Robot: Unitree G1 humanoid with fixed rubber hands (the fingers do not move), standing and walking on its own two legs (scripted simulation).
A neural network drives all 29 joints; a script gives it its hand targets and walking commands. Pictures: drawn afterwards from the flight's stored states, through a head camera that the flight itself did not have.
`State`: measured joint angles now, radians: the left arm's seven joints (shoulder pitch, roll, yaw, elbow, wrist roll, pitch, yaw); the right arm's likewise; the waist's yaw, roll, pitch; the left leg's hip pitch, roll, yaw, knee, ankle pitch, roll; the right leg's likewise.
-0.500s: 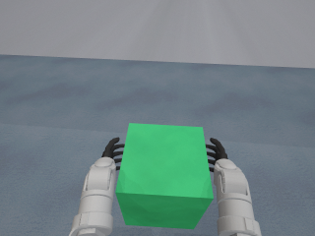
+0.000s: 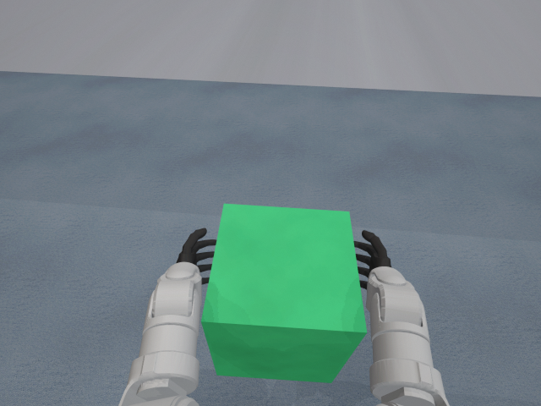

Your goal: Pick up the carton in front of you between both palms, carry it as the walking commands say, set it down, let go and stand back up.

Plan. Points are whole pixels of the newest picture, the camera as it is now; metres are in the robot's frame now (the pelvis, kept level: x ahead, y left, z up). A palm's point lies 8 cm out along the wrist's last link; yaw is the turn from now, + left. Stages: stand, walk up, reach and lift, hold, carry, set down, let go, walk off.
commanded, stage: set down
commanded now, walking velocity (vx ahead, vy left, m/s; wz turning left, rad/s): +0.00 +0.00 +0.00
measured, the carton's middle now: (280, 297) +0.31 +0.00 -0.04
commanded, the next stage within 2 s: none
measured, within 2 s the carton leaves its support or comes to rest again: neither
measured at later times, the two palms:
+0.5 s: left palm (218, 306) +0.35 +0.12 -0.16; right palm (363, 319) +0.33 -0.17 -0.16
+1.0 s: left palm (235, 312) +0.41 +0.10 -0.30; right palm (355, 335) +0.35 -0.19 -0.30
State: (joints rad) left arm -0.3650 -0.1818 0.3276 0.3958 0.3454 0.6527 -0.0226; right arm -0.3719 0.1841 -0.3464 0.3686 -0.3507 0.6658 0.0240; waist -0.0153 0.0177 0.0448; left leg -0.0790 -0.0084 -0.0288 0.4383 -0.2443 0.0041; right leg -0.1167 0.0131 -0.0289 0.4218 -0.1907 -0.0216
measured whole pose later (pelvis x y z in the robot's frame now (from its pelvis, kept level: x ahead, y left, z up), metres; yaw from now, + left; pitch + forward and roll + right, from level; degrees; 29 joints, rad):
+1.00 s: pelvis -0.07 +0.01 -0.22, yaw +1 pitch +44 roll +1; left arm -0.95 -0.01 0.39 0.73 0.23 0.27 0.02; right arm -0.84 0.12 -0.55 0.51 -0.25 0.30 -0.04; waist -0.09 0.05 -0.17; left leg -1.82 -0.04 0.00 1.55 -0.50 0.01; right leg -1.86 -0.01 0.00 1.52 -0.42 0.00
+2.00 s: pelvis -0.09 +0.02 -0.39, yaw -1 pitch +44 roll -3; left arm -1.42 0.25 0.05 1.04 0.06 0.24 0.10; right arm -1.19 -0.08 -0.53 0.76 -0.01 0.23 -0.06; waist -0.18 0.01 0.17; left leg -2.33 -0.07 0.00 2.16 -0.60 0.03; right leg -2.33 0.04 0.02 2.09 -0.53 0.06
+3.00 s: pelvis -0.10 +0.02 -0.41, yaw -2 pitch +36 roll -5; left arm -1.52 0.38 -0.04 1.21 -0.01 0.11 0.05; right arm -1.30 -0.18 -0.51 1.11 0.03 0.05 -0.06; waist -0.17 -0.04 0.38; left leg -2.25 -0.07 -0.03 2.24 -0.61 0.02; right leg -2.25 0.04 -0.01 2.15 -0.53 0.07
